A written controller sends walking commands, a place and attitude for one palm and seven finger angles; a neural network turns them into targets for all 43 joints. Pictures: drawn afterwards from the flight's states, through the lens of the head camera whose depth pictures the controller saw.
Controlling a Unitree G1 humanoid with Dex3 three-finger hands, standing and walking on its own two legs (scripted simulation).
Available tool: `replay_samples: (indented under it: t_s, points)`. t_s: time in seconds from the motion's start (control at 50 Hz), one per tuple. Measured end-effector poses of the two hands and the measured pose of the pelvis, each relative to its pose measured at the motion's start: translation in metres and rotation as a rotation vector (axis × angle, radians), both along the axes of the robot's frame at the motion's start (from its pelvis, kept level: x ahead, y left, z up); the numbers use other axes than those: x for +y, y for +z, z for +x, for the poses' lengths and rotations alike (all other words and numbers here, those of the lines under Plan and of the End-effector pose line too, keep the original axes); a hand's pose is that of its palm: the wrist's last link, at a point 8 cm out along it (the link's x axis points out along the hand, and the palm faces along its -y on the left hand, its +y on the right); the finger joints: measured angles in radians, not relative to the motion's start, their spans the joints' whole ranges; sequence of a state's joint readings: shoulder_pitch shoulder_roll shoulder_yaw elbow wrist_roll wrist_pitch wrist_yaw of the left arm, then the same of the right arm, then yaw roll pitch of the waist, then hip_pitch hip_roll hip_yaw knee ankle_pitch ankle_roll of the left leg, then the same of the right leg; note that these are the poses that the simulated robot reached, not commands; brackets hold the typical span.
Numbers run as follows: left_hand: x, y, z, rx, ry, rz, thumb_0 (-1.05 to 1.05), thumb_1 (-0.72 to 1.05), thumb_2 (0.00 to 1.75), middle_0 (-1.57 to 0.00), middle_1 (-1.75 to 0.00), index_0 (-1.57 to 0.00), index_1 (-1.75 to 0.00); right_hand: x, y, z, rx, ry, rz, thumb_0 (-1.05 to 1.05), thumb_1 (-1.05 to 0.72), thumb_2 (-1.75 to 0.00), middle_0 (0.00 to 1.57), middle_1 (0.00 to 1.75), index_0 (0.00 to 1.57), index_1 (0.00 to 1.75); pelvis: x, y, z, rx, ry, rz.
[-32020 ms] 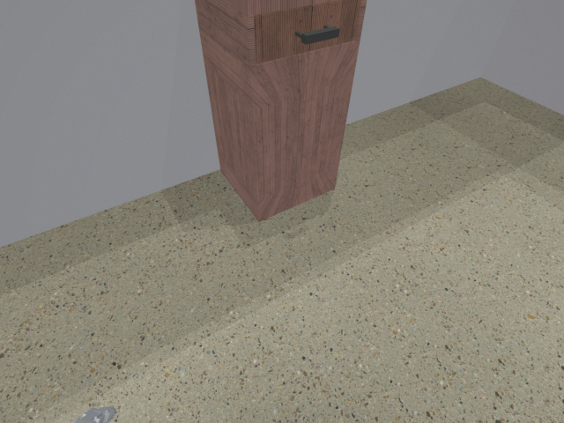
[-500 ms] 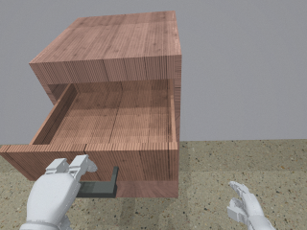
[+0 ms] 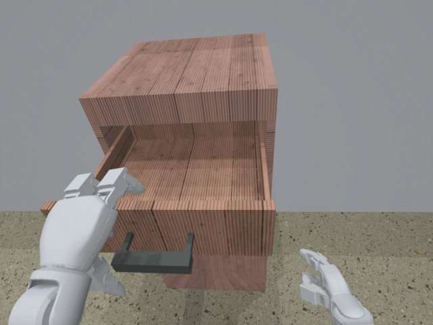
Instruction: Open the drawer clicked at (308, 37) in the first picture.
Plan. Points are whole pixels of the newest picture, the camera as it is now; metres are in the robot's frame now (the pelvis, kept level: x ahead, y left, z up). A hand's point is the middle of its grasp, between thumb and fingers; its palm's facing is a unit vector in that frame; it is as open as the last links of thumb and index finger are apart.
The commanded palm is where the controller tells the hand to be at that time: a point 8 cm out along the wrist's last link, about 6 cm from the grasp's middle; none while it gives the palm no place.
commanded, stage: lift the hand off the handle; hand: left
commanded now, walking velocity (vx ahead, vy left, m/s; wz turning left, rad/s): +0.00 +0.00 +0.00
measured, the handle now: (156, 249) +0.22 +0.16 +0.07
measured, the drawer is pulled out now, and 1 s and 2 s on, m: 0.27 0.27 0.27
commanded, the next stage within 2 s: draw the hand back to the body in 0.42 s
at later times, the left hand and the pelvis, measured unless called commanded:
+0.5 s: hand (111, 224) +0.17 +0.16 +0.22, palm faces +0.37 -0.30 -0.88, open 13.9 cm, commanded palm +0.11 +0.17 +0.27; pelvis -0.03 -0.01 +0.00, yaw +0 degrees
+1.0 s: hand (90, 226) +0.17 +0.20 +0.21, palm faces +0.28 -0.15 -0.95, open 13.8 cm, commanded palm +0.12 +0.21 +0.27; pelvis -0.01 -0.01 +0.00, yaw +1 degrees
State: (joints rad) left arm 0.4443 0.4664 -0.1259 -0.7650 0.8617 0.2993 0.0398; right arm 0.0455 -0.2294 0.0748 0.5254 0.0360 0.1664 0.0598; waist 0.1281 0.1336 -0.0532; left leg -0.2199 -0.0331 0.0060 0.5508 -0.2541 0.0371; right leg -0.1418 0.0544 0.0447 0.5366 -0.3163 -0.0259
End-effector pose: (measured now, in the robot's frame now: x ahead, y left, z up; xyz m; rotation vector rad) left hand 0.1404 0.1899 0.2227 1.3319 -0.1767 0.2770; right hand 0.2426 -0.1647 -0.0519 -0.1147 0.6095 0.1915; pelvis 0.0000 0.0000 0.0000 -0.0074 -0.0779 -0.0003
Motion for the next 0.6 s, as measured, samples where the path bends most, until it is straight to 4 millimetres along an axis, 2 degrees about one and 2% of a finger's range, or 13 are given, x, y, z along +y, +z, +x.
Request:
replay_samples:
  t_s: [0.08, 0.22, 0.36, 0.5, 0.6]
  points:
    - [0.001, 0.007, -0.001, -0.018, 0.006, -0.047, -0.01, -0.50, 0.30, -0.32, -1.21, -0.32, -1.20, 0.002, 0.001, -0.005, 0.004, 0.010, 0.005, 0.01, -0.91, -0.90, 0.20, 0.30, 0.20, 0.30, 0.000, 0.001, -0.007, -0.014, 0.004, 0.002]
    - [-0.014, 0.023, -0.009, -0.068, -0.077, -0.067, -0.01, -0.50, 0.30, -0.32, -1.21, -0.32, -1.20, -0.005, 0.005, -0.015, -0.013, 0.002, -0.001, 0.01, -0.91, -0.90, 0.20, 0.30, 0.20, 0.30, -0.003, 0.001, -0.018, -0.030, 0.000, 0.002]
    - [-0.009, 0.046, -0.015, -0.151, -0.058, -0.017, -0.01, -0.50, 0.30, -0.32, -1.21, -0.33, -1.20, -0.017, 0.005, -0.026, -0.020, -0.015, 0.001, 0.01, -0.91, -0.90, 0.20, 0.30, 0.20, 0.30, -0.009, 0.001, -0.027, -0.045, 0.003, 0.002]
    - [-0.015, 0.036, -0.014, -0.103, -0.072, -0.075, -0.01, -0.50, 0.30, -0.31, -1.21, -0.32, -1.20, -0.027, 0.001, -0.037, -0.021, -0.034, 0.004, 0.01, -0.91, -0.90, 0.20, 0.30, 0.20, 0.30, -0.014, 0.001, -0.034, -0.047, 0.008, 0.004]
    - [-0.019, 0.032, -0.013, -0.082, -0.089, -0.035, -0.01, -0.50, 0.30, -0.32, -1.21, -0.32, -1.20, -0.032, -0.004, -0.042, -0.017, -0.040, -0.008, 0.01, -0.91, -0.90, 0.20, 0.30, 0.20, 0.30, -0.016, 0.000, -0.034, -0.048, 0.007, 0.004]
